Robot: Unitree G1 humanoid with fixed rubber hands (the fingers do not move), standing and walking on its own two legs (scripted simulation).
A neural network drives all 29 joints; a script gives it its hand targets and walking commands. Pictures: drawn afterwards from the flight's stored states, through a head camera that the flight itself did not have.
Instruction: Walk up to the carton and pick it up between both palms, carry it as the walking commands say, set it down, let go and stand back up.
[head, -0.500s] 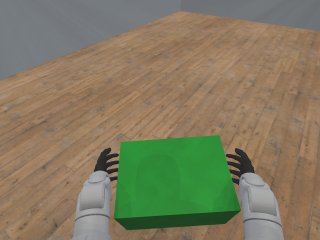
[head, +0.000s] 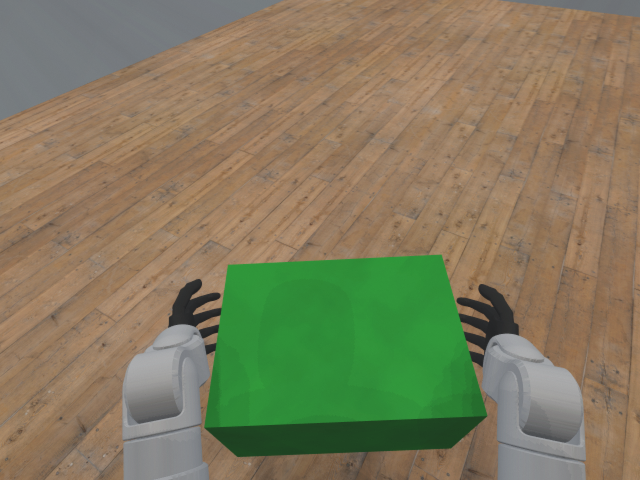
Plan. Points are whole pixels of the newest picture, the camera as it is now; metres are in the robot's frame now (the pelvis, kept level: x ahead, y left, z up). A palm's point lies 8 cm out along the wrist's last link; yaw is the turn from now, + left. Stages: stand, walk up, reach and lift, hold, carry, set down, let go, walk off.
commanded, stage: carry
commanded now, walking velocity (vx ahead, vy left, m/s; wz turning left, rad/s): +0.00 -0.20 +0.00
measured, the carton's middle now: (339, 356) +0.30 +0.01 +0.00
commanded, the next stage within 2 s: none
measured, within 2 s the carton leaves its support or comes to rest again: neither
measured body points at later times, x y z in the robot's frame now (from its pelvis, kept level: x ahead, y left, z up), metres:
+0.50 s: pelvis -0.04 -0.07 +0.02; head -0.04 -0.04 +0.47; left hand +0.22 +0.15 +0.08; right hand +0.25 -0.22 +0.09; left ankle -0.07 +0.06 -0.71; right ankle -0.01 -0.21 -0.66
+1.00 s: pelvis -0.08 -0.20 +0.01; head -0.08 -0.17 +0.46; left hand +0.17 +0.01 +0.06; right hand +0.19 -0.36 +0.08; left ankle -0.09 -0.10 -0.71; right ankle -0.06 -0.31 -0.66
